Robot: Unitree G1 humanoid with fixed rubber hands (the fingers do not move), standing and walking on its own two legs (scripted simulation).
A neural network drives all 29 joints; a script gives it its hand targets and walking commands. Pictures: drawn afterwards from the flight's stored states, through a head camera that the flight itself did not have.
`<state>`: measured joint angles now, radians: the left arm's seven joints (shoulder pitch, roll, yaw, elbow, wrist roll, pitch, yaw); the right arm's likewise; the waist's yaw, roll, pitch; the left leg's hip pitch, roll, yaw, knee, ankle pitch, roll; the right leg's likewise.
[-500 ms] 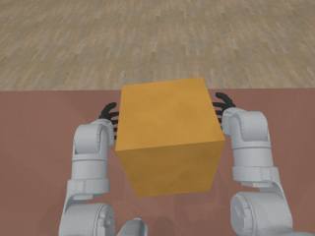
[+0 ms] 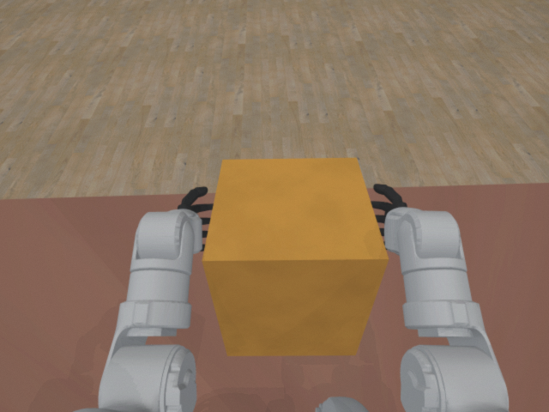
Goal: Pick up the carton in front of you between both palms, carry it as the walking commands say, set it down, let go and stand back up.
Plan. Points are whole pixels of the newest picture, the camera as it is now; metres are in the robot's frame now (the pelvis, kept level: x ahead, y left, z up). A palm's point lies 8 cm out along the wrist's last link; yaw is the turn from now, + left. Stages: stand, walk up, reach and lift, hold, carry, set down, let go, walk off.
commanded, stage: carry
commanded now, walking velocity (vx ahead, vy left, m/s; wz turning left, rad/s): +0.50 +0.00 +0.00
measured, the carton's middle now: (290, 259) +0.34 -0.01 +0.01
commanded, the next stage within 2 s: none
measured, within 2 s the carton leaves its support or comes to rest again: neither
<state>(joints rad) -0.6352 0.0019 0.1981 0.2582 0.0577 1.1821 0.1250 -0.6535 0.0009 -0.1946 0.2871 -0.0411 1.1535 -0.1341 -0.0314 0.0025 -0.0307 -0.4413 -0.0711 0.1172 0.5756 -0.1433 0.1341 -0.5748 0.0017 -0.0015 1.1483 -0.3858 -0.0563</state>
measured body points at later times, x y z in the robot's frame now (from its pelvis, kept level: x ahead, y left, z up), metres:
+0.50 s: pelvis +0.28 -0.02 -0.02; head +0.30 -0.03 +0.43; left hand +0.64 +0.14 +0.09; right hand +0.67 -0.16 +0.10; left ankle +0.20 +0.07 -0.66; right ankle +0.32 -0.10 -0.74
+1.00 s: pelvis +0.54 +0.05 -0.03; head +0.59 +0.07 +0.42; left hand +0.91 +0.22 +0.06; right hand +0.92 -0.09 +0.06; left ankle +0.53 +0.12 -0.76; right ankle +0.56 -0.09 -0.69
